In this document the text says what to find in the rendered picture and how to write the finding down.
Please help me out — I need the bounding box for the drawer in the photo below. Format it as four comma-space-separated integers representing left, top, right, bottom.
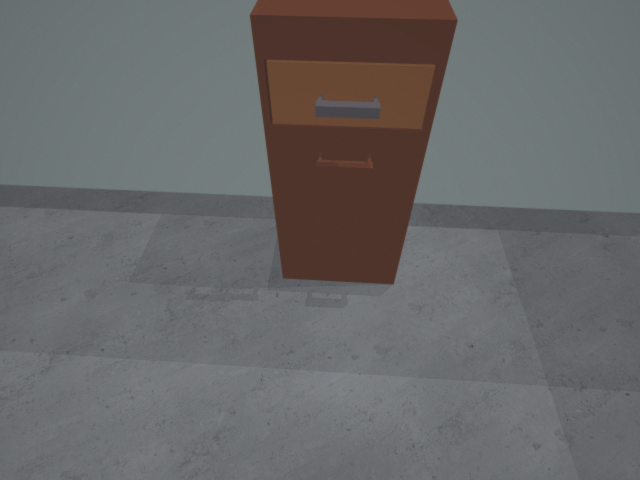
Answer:
266, 60, 435, 129

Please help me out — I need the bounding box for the handle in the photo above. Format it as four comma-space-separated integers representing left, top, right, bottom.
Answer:
315, 94, 381, 119
316, 160, 373, 177

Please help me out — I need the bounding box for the cabinet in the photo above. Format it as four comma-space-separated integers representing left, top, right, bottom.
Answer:
250, 0, 458, 284

